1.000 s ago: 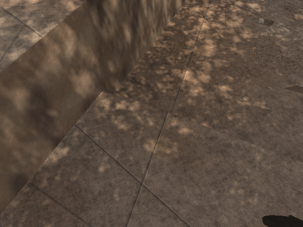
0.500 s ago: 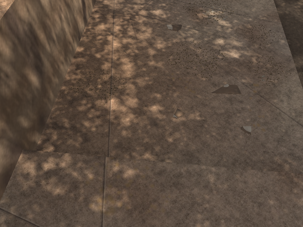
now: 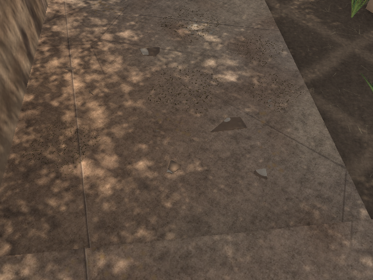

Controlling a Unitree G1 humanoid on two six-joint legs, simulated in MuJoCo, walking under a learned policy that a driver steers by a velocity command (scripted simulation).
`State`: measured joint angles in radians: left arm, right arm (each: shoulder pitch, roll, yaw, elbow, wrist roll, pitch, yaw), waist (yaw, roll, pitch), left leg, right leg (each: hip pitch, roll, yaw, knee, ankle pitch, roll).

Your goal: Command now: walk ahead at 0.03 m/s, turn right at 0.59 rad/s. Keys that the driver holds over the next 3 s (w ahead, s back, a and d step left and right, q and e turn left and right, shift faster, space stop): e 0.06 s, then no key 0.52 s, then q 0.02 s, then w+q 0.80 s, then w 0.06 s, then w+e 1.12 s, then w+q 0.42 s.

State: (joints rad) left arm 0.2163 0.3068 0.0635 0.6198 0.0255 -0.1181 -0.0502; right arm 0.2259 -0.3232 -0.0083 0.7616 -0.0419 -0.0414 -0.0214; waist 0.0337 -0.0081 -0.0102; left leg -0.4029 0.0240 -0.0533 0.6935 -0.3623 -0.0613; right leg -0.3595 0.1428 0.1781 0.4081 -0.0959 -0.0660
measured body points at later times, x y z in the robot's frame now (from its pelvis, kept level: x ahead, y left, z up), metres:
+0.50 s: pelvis +0.01 +0.04 -0.01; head +0.04 +0.05 +0.44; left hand +0.20 +0.27 -0.11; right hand +0.14 -0.24 -0.09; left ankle +0.01 +0.14 -0.74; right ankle -0.02 -0.10 -0.74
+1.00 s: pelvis +0.09 +0.03 +0.00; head +0.09 +0.03 +0.45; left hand +0.12 +0.29 -0.12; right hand +0.24 -0.23 -0.10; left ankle +0.07 +0.14 -0.67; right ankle -0.03 -0.10 -0.74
